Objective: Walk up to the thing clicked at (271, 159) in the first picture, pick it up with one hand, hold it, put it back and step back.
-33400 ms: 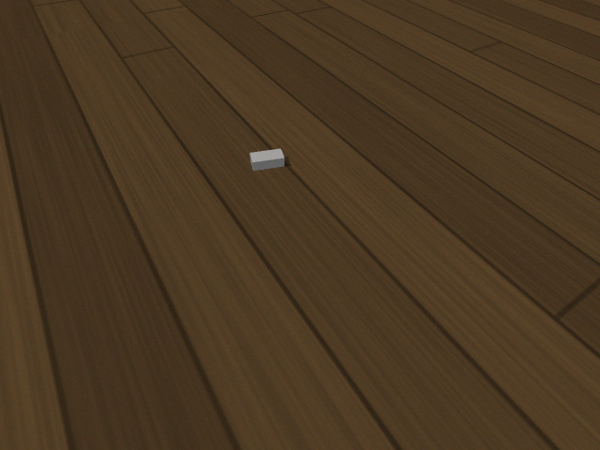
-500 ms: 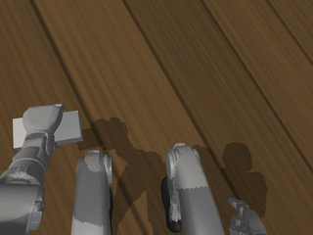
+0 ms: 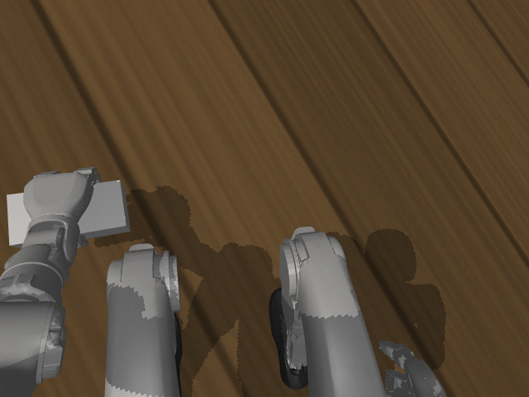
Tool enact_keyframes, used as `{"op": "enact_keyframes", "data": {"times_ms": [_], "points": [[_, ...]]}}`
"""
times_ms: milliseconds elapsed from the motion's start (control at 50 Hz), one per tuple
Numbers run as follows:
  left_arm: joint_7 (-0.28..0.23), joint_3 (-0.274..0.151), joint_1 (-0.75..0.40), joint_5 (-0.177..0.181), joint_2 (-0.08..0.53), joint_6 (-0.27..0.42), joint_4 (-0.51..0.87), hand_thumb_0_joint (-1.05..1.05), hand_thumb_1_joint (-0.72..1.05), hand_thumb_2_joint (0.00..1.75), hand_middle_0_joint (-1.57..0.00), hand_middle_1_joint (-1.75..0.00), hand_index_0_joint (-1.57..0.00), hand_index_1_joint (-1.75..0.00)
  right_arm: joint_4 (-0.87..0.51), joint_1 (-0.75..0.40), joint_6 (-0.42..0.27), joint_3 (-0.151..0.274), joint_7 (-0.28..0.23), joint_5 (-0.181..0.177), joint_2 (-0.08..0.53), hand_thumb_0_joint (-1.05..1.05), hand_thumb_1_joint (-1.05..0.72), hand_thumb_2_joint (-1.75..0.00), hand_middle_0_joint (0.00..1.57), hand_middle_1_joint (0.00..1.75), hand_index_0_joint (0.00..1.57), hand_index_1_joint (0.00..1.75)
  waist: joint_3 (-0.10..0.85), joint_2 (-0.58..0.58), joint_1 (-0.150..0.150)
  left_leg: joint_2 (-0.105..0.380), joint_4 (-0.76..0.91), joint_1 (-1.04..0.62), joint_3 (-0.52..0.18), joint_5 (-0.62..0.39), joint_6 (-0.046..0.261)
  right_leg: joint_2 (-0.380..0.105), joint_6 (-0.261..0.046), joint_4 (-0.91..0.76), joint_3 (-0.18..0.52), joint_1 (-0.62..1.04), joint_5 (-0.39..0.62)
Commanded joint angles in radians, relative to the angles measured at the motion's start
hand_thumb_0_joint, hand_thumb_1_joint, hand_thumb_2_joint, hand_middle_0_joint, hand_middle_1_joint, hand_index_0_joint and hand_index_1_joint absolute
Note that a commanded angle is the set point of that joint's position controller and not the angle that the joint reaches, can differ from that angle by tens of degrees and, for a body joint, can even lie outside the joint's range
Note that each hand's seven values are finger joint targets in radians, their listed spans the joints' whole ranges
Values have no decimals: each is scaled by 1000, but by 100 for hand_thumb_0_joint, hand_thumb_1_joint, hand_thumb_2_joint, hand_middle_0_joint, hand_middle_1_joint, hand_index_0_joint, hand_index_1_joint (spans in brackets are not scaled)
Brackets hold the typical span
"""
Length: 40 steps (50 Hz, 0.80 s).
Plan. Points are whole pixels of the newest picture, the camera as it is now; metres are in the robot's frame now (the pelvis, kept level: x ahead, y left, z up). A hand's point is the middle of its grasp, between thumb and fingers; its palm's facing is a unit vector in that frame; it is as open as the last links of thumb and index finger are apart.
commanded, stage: lower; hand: left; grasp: from above
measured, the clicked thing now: (73, 214) +0.40 +0.27 -0.22
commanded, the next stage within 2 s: rest in 0.38 s
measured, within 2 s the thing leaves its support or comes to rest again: neither
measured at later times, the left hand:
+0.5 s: hand (92, 221) +0.39 +0.25 -0.26, palm faces -0.46 -0.11 -0.88, open 11.0 cm
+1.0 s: hand (101, 219) +0.40 +0.24 -0.30, palm faces -0.47 -0.15 -0.87, open 11.0 cm
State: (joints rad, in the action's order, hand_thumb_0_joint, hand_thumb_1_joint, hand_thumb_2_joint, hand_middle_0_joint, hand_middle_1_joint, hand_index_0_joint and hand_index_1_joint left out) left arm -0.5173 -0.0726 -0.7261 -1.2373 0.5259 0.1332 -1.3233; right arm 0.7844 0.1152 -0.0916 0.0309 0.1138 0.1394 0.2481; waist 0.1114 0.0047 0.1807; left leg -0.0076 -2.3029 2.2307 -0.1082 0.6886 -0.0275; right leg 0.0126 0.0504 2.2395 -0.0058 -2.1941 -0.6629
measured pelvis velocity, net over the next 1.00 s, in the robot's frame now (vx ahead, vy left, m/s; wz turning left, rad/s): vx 0.01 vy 0.00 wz -0.07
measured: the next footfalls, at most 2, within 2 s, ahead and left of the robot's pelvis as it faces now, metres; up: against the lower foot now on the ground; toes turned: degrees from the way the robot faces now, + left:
none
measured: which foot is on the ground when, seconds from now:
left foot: down 0.00-1.00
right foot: down 0.00-1.00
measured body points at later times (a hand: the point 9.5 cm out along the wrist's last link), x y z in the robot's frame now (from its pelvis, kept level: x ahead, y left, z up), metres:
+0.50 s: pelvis +0.01 +0.00 -0.05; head +0.24 +0.06 +0.33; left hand +0.41 +0.25 -0.21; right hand +0.07 -0.28 -0.16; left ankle +0.08 +0.13 -0.33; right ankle +0.10 -0.14 -0.33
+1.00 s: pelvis +0.01 +0.00 -0.07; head +0.26 +0.06 +0.30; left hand +0.42 +0.25 -0.25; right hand +0.06 -0.27 -0.18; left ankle +0.08 +0.13 -0.33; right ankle +0.10 -0.14 -0.33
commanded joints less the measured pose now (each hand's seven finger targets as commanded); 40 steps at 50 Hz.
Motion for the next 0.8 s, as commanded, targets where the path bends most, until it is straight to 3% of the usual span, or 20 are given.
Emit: {"op": "enact_keyframes", "data": {"times_ms": [0, 40, 100, 180, 200, 240, 260, 320, 380, 440, 460, 520, 540, 600, 640, 680, 740, 780], "points": [[-42, -22, -318, 24, 235, -14, 100, 0, 51, 105, -98, -76, -93, -81, -20, 188, -18, 65, -11, -6, 220, 0, -90, -90, 20, 30, 20, 30, 667, -219, -14, -16, 243, -508, 107, -134, 47, 12, -86, -231, -103, 314, 153], [-34, -21, -341, 26, 245, -7, 65, 0, 54, 107, -100, -79, -96, -83, -12, 187, -21, 56, -9, -4, 227, 0, -90, -90, 20, 30, 20, 30, 635, -199, -6, -18, 224, -447, 110, -140, 53, 15, -82, -222, -103, 319, 162], [-18, -3, -331, 27, 211, 8, -29, 0, 57, 106, -100, -80, -97, -83, -7, 187, -32, 50, 3, -2, 233, 0, -90, -90, 20, 30, 20, 30, 580, -164, 10, -17, 207, -426, 98, -134, 51, 16, -85, -195, -120, 277, 150], [-23, -24, -355, 13, 261, 52, -57, 0, 56, 103, -100, -78, -97, -82, 2, 177, -39, 39, 17, 7, 237, 0, -90, -90, 20, 30, 20, 30, 609, -168, -4, -20, 164, -405, 103, -158, 52, 24, -82, -159, -119, 302, 174], [-28, -31, -373, 6, 269, 67, -37, 0, 59, 104, -102, -79, -99, -83, 3, 181, -39, 36, 20, 13, 241, 0, -90, -90, 20, 30, 20, 30, 624, -167, 6, -22, 150, -387, 106, -159, 54, 26, -78, -154, -118, 324, 180], [-46, -44, -370, -6, 281, 86, -44, 0, 60, 104, -103, -79, -100, -83, 5, 174, -44, 33, 27, 19, 240, 0, -90, -90, 20, 30, 20, 30, 620, -188, 7, -21, 139, -404, 107, -158, 50, 27, -80, -137, -122, 300, 175], [-60, -71, -366, -13, 305, 99, -28, 0, 61, 102, -103, -78, -100, -82, 4, 176, -44, 37, 28, 22, 253, 0, -90, -90, 20, 30, 20, 30, 635, -211, 5, -21, 135, -418, 105, -162, 47, 28, -80, -127, -127, 290, 178], [-103, -80, -374, -38, 319, 113, -12, 0, 59, 95, -100, -77, -98, -78, 14, 157, -45, 39, 38, 35, 242, 0, -90, -90, 20, 30, 20, 30, 623, -244, 4, -21, 120, -415, 112, -141, 44, 29, -83, -107, -125, 268, 166], [-150, -125, -375, -52, 363, 113, 23, 0, 59, 93, -99, -75, -98, -76, 14, 146, -46, 49, 48, 48, 258, 0, -90, -90, 20, 30, 20, 30, 640, -283, 7, -18, 110, -422, 111, -128, 42, 28, -82, -87, -132, 250, 152], [-186, -144, -358, -48, 354, 94, 71, 0, 59, 92, -99, -73, -98, -75, 16, 132, -42, 63, 54, 49, 259, 0, -90, -90, 20, 30, 20, 30, 671, -334, 1, -18, 125, -460, 109, -134, 38, 25, -80, -68, -140, 222, 156], [-187, -114, -374, -51, 322, 85, 34, 0, 60, 90, -98, -74, -98, -75, 21, 131, -45, 60, 60, 54, 254, 0, -90, -89, 20, 30, 20, 30, 649, -339, 22, -14, 113, -464, 108, -131, 36, 25, -77, -53, -148, 197, 157], [-194, -102, -375, -45, 301, 71, -11, 0, 55, 95, -97, -71, -95, -73, 33, 135, -42, 53, 70, 56, 251, 0, -89, -89, 20, 30, 20, 30, 645, -325, 34, -15, 96, -441, 99, -156, 39, 29, -75, -47, -151, 194, 187], [-188, -75, -387, -48, 280, 64, -51, 0, 55, 93, -96, -71, -94, -73, 43, 138, -43, 43, 76, 63, 245, 0, -89, -89, 20, 30, 20, 30, 628, -309, 46, -14, 79, -433, 98, -164, 41, 32, -75, -46, -149, 199, 199], [-180, -66, -413, -42, 287, 62, -146, 0, 55, 95, -95, -73, -93, -74, 59, 155, -58, 21, 92, 84, 254, 0, -89, -89, 20, 30, 20, 30, 572, -252, 67, -14, 43, -377, 90, -164, 48, 34, -73, -46, -154, 205, 206], [-179, -111, -359, -25, 314, 63, -157, 0, 55, 96, -94, -75, -93, -76, 67, 166, -62, 16, 99, 91, 267, 0, -89, -89, 20, 30, 20, 30, 603, -231, 46, -14, 36, -380, 88, -204, 50, 35, -65, -47, -157, 264, 242], [-176, -98, -350, -9, 303, 72, -176, 0, 56, 98, -95, -77, -94, -78, 65, 150, -70, 7, 108, 92, 260, 0, -89, -89, 20, 30, 20, 30, 586, -235, 44, -14, 28, -358, 87, -203, 49, 38, -68, -32, -155, 275, 247], [-167, -109, -350, -16, 323, 90, -200, 0, 57, 96, -95, -77, -95, -78, 63, 152, -77, -1, 123, 98, 265, 0, -89, -89, 20, 30, 20, 30, 586, -216, 54, -13, 7, -349, 82, -221, 51, 43, -65, -19, -164, 292, 270], [-173, -137, -324, -21, 354, 105, -193, 0, 57, 95, -96, -76, -96, -77, 64, 150, -77, -6, 127, 104, 275, 0, -90, -89, 20, 30, 20, 30, 604, -227, 38, -14, 9, -347, 79, -229, 49, 46, -66, -14, -166, 315, 274]]}}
